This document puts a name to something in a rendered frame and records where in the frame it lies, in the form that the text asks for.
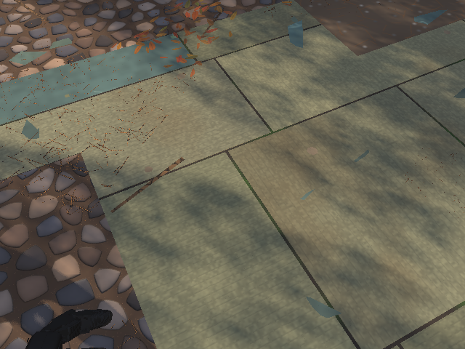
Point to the left robot hand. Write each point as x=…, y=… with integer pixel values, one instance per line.
x=67, y=326

